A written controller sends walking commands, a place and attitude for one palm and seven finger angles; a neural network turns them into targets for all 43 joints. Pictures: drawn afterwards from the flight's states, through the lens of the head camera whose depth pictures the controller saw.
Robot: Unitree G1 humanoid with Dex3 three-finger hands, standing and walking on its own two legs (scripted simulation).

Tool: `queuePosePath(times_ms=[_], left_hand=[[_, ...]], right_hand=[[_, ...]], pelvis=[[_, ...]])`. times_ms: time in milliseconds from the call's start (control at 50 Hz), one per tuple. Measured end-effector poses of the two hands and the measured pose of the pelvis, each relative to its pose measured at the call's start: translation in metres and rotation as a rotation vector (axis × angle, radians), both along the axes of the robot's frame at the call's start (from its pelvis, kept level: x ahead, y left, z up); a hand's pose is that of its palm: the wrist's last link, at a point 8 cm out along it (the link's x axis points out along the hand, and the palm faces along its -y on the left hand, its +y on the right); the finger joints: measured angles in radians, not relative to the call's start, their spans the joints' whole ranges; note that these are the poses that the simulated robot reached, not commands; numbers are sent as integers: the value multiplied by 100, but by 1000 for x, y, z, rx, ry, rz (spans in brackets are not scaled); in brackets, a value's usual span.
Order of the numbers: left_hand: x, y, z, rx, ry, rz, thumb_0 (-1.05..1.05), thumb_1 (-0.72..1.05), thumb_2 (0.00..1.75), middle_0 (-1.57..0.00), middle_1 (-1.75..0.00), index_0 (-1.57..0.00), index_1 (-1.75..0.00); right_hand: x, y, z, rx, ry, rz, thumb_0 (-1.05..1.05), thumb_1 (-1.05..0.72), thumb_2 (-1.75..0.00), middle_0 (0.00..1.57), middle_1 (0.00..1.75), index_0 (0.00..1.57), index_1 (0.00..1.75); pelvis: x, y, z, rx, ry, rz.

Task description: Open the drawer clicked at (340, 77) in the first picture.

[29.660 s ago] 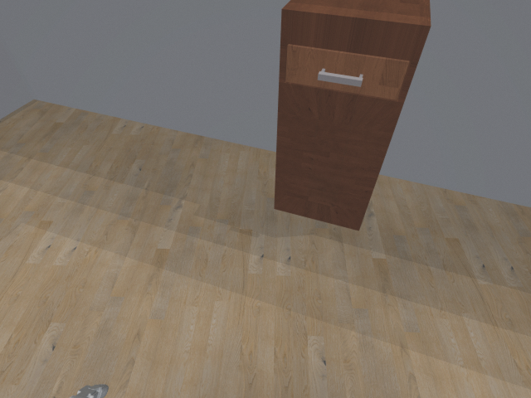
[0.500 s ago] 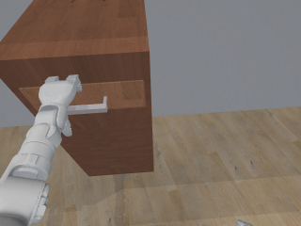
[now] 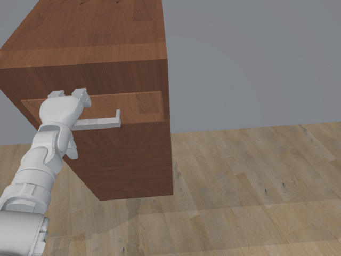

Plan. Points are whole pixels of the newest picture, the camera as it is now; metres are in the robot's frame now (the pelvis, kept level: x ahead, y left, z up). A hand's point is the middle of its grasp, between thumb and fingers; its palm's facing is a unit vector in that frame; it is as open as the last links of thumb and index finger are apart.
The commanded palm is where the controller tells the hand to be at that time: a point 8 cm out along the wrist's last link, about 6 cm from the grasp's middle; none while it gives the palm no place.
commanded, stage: re-aim the fingers above the handle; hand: left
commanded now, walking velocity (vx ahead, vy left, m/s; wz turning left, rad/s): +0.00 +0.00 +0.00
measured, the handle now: (96, 118) +0.48 +0.24 +0.01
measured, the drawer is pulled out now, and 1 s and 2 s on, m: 0.00 0.00 0.00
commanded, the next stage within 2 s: lower the fingers behind the handle in 1.60 s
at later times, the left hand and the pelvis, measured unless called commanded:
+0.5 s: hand (81, 121) +0.43 +0.25 +0.06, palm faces -0.05 -0.02 -1.00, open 13.8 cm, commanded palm +0.42 +0.27 +0.12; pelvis -0.01 +0.01 +0.00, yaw +0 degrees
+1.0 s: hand (83, 119) +0.44 +0.25 +0.06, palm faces -0.03 +0.01 -1.00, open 13.6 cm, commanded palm +0.41 +0.25 +0.12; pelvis -0.01 +0.00 +0.00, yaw -1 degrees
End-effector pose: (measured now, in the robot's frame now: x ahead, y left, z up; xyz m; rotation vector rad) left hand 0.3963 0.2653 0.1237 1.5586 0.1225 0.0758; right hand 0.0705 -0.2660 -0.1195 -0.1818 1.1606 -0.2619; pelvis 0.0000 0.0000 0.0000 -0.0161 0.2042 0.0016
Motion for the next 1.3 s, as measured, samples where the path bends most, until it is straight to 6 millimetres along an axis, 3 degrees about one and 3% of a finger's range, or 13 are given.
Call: queuePosePath(times_ms=[120, 340, 520, 680, 840, 1300], left_hand=[[-2, -7, -5, -12, -11, -41, 0, -49, 30, -32, -120, -32, -120], [0, 21, -1, 47, 2, 55, 0, -49, 30, -32, -120, -31, -120], [20, -15, -9, -13, 3, -82, -1, -49, 30, -33, -122, -32, -120], [20, -17, -12, 0, -51, -56, 0, -48, 30, -37, -124, -35, -123], [22, -21, -8, 30, -36, -13, 0, -49, 30, -37, -123, -38, -126], [12, -17, -8, 23, -2, -5, 0, -49, 30, -32, -120, -32, -120]], right_hand=[[-1, 0, 3, -13, -24, -1, 0, -90, -90, 20, 30, 21, 30], [-10, 5, -1, -11, -14, 13, 0, -90, -90, 20, 30, 21, 30], [-25, 5, 1, -36, 22, -8, 0, -90, -90, 20, 30, 21, 30], [-32, 11, -7, 4, 48, -15, 0, -90, -90, 20, 30, 21, 30], [-26, 14, -7, 21, 23, -14, 0, -90, -90, 20, 30, 21, 30], [-15, -10, 1, -19, -5, -9, 0, -90, -90, 20, 30, 21, 30]], pelvis=[[-7, 1, -1, 3, -9, -8], [-15, 3, -3, 1, 11, 5], [-12, 8, -5, -4, 27, 2], [-11, 10, -6, -2, 35, -10], [-13, 6, -4, 2, 26, -8], [-8, -5, -1, 6, 15, -4]])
